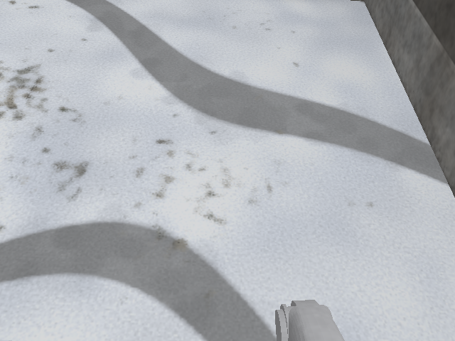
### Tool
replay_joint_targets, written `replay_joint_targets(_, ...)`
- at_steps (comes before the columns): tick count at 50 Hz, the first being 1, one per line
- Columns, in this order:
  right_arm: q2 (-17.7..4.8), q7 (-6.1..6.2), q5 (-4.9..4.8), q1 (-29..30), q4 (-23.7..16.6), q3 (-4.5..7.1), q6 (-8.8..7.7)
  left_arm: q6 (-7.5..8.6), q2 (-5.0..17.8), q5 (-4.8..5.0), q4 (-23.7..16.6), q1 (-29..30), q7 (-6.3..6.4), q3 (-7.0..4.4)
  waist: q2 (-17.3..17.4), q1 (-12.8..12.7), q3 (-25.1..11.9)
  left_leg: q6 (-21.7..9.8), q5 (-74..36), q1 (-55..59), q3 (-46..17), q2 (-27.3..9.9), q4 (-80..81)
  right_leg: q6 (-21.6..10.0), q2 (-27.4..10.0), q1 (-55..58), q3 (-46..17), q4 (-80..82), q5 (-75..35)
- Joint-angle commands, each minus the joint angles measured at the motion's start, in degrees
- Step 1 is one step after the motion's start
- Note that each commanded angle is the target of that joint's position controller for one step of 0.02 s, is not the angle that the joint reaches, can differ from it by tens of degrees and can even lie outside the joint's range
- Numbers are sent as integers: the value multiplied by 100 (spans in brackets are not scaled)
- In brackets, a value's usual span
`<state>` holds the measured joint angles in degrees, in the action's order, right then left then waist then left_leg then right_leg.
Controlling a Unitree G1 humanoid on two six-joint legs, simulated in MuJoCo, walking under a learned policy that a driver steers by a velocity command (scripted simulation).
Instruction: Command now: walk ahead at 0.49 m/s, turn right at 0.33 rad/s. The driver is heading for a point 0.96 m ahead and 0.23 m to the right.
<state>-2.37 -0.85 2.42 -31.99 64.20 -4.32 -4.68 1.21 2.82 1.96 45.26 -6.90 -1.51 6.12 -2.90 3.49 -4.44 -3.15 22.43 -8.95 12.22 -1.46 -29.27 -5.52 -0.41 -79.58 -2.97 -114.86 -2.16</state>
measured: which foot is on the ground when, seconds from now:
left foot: down 0.00-0.18, up 0.20-0.74, down 0.76-1.00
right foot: up 0.00-0.16, down 0.18-0.76, up 0.78-1.00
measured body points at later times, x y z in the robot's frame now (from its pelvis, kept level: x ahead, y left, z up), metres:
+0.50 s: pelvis +0.29 -0.05 +0.17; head +0.28 -0.08 +0.62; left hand +0.35 +0.15 +0.03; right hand +0.46 -0.30 +0.10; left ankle +0.45 +0.10 -0.43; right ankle +0.24 -0.09 -0.57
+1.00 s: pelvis +0.60 -0.08 +0.17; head +0.62 -0.08 +0.62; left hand +0.85 +0.08 +0.07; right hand +0.52 -0.34 +0.05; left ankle +0.63 -0.02 -0.57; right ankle +0.56 -0.24 -0.47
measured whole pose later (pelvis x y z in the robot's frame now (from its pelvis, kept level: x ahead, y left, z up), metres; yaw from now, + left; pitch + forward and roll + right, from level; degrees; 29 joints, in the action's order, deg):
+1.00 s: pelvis +0.60 -0.08 +0.17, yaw -25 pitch +2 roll +1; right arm -13.9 -1.2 0.3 -20.6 48.1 2.5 -6.4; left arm 4.4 14.9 0.2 40.6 -11.3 0.4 -2.6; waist -2.5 2.0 -0.9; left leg -5.2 8.4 -11.0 2.5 5.4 -17.0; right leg -1.4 -5.4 -39.4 -3.5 -68.1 12.4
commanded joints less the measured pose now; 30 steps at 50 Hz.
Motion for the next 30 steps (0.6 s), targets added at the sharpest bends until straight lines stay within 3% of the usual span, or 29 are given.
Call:
replay_joint_targets(1, -1150, 340, -80, -799, -23, 216, -27, 134, 187, 96, -1015, 1656, -31, 55, 978, 180, 876, -161, -1701, 276, -1307, -1557, 2327, 172, -430, -541, 534, 1048, 786)
replay_joint_targets(2, -1260, 422, -135, -863, 31, 267, 23, 127, 226, 49, -1069, 1721, -77, 56, 904, 155, 814, -205, -2102, 803, -1132, -1595, 2440, 158, -569, -457, 686, 1512, 1059)
replay_joint_targets(3, -1209, 421, -215, -723, 29, 272, 23, 137, 236, 36, -1022, 1793, -159, 14, 773, 130, 769, -260, -2818, 1152, -890, -1675, 2525, 64, -674, -82, 948, 2060, 1350)
replay_joint_targets(4, -1164, 403, -258, -710, 18, 265, 107, 148, 121, 3, -1040, 1943, -250, 41, 674, 105, 633, -243, -3836, 1323, -487, -1610, 2461, -61, -659, 459, 1241, 2551, 1597)
replay_joint_targets(5, -1176, 375, -254, -521, -20, 223, 151, 229, 150, 15, -1118, 1998, -348, 13, 704, -149, 588, -126, -6112, 813, 20, -1438, 2246, -293, -363, 1708, 1777, 3233, 1852)
replay_joint_targets(6, -1327, 338, -201, -579, -11, 219, 131, 272, 235, -50, -1209, 1897, -378, -38, 983, -355, 222, -203, -9175, 485, 124, -1428, 1861, -474, 101, 3147, 2285, 3681, 2202)
replay_joint_targets(7, -1764, 339, -167, -614, -59, 313, 99, 269, 365, -59, -1053, 1447, -378, -149, 1548, -623, -53, -337, -11129, 849, -11, -1660, 1332, -582, 391, 3810, 2351, 3993, 2629)
replay_joint_targets(8, -2082, 327, -161, -295, -204, 392, 120, 223, 788, -68, -819, 643, -374, -358, 1976, -1086, -418, -418, -11928, 1574, -116, -1737, 475, -759, 604, 4218, 2061, 4795, 2915)
replay_joint_targets(9, -2190, 288, -133, 212, -522, 444, 88, 153, 1293, -113, -595, -149, -409, -584, 2201, -1527, -814, -473, -11595, 1428, -117, -1564, -677, -957, 602, 5314, 1117, 5776, 2591)
replay_joint_targets(10, -1859, 177, -72, 183, -950, 386, -127, 48, 2016, -249, -453, -1087, -350, -847, 921, -1617, -1711, -277, -9620, -702, -472, -1017, -2421, -1523, -319, 7720, -1573, 6610, 2952)
replay_joint_targets(11, -1202, -69, -68, 563, -1076, 297, -350, -106, 2385, -238, -88, -1653, -160, -991, -746, -1348, -2075, -16, -1709, -2116, -1090, 491, -4671, -2076, -1322, 8522, -4772, 9402, 4152)
replay_joint_targets(12, -1270, -282, -219, 734, -1189, 479, -477, -70, 1850, -451, 110, -1771, -40, -834, -584, -1066, -1773, -129, -1259, -2866, -2293, 505, -6787, -1646, -1472, 8142, -5430, 10157, 4120)
replay_joint_targets(13, -1193, -320, -258, 1325, -1615, 502, -458, 19, 1296, -441, 235, -1359, -83, -686, -107, -695, -567, -325, -1364, -3641, -2285, 356, -7697, -1204, -1398, 7178, -4719, 10113, 3566)
replay_joint_targets(14, -1142, -259, -221, 1933, -2010, 472, -441, 129, 857, -370, 254, -999, -193, -582, 497, -479, 233, -517, -1319, -4093, -2043, 185, -8098, -1008, -1195, 6184, -3572, 9651, 2945)
replay_joint_targets(15, -996, -199, -142, 1913, -2188, 414, -392, 215, 528, -367, 393, -839, -264, -482, 624, -162, 390, -692, -1343, -4202, -1980, 41, -8573, -730, -880, 5741, -2754, 9423, 2256)
replay_joint_targets(16, -803, -193, -152, 1647, -2226, 330, -332, 255, 399, -363, 504, -749, -299, -458, 636, 152, 381, -801, -1363, -4216, -1992, -86, -8593, -518, -511, 5567, -1859, 9218, 1734)
replay_joint_targets(17, -547, -155, -148, 1424, -2238, 194, -293, 248, 464, -285, 549, -609, -346, -485, 599, 400, 406, -801, -1588, -4436, -1941, -156, -8363, -346, -279, 5518, -1169, 9063, 1498)
replay_joint_targets(18, -691, -132, -203, 1345, -2231, 189, -272, 272, 557, -295, 464, -579, -340, -499, 541, 456, 485, -722, -1674, -4601, -1829, -217, -8052, -355, -255, 5388, -947, 9186, 1146)
replay_joint_targets(19, -839, -88, -199, 1471, -2343, 187, -252, 319, 726, -268, 315, -431, -297, -548, 618, 522, 583, -544, -1938, -4435, -1650, -354, -6906, -329, -52, 5093, -640, 9335, 1005)
replay_joint_targets(20, -969, -32, -136, 1750, -2455, 202, -221, 342, 822, -208, 325, -525, -280, -565, 515, 452, 570, -406, -2111, -4187, -1425, -384, -5978, -279, 160, 4907, -381, 9461, 911)
replay_joint_targets(21, -1063, 24, 0, 2121, -2638, 225, -208, 395, 985, -178, 274, -685, -236, -595, 296, 304, 390, -254, -2520, -3854, -1129, -324, -5409, -284, 275, 4785, -378, 9658, 464)
replay_joint_targets(22, -1099, 84, 59, 2481, -2786, 239, -195, 455, 1150, -178, 291, -938, -183, -632, -2, 121, 304, -134, -2733, -3735, -945, -249, -5042, -301, 237, 4797, -564, 9813, 15)
replay_joint_targets(23, -1123, 131, 17, 2718, -2884, 261, -193, 468, 1278, -197, 282, -1190, -100, -668, -213, -46, 236, -17, -2860, -3702, -868, -209, -4601, -339, 143, 5001, -742, 9921, -211)
replay_joint_targets(25, -1167, 186, -81, 3334, -3041, 286, -226, 468, 1436, -119, 309, -1817, 96, -754, -208, -477, 121, 144, -2992, -3985, -1021, -217, -3318, -353, -147, 6101, -1173, 10032, -356)
replay_joint_targets(27, -1153, 139, -215, 3993, -3222, 313, -242, 436, 1385, -68, 289, -2279, 207, -780, -190, -794, 193, 306, -2800, -4324, -1182, -136, -1971, -394, -470, 7258, -1630, 10188, -182)
replay_joint_targets(28, -1198, 87, -313, 4196, -3271, 340, -272, 403, 1364, -71, 245, -2369, 241, -786, -269, -845, 245, 349, -2645, -4383, -1251, -86, -1395, -450, -607, 7746, -1794, 10175, -42)
replay_joint_targets(30, -1292, -35, -380, 4438, -3321, 401, -343, 324, 1396, -56, 213, -2445, 280, -804, -358, -894, 306, 333, -2463, -4304, -1291, 5, -645, -526, -798, 8407, -1889, 10028, -15)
